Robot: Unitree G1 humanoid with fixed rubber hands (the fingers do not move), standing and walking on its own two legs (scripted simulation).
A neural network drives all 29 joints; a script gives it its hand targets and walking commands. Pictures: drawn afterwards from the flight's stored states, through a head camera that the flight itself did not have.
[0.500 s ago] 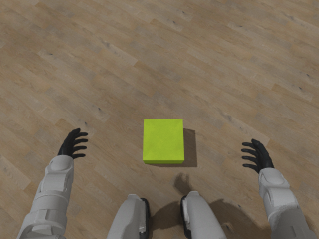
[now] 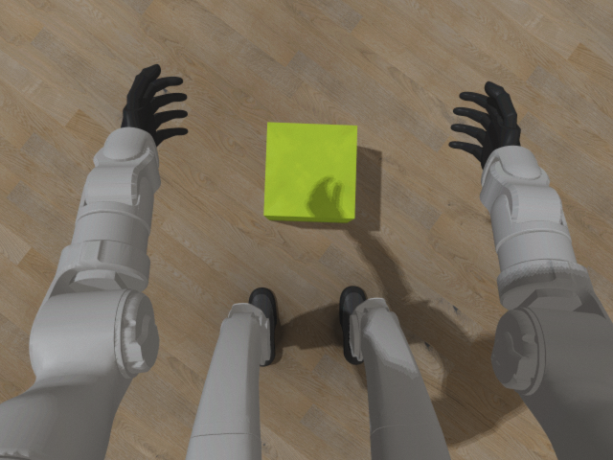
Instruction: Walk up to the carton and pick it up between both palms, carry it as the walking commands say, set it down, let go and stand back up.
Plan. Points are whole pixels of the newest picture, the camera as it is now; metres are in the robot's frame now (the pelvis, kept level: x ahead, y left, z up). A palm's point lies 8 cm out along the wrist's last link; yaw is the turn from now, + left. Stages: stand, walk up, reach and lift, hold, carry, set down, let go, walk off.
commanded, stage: reach and lift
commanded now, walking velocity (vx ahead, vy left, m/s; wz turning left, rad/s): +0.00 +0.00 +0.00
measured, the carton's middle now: (310, 176) +0.52 -0.02 -0.60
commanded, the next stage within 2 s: none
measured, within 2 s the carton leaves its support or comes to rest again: neither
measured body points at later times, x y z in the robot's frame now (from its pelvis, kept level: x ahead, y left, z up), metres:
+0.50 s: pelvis +0.02 +0.00 -0.02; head +0.34 +0.00 +0.29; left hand +0.55 +0.19 -0.15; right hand +0.54 -0.21 -0.14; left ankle +0.09 +0.12 -0.64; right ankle +0.09 -0.12 -0.64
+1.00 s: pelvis +0.00 +0.00 -0.16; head +0.35 +0.00 +0.12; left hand +0.56 +0.17 -0.30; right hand +0.55 -0.22 -0.29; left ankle +0.09 +0.12 -0.64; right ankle +0.09 -0.12 -0.64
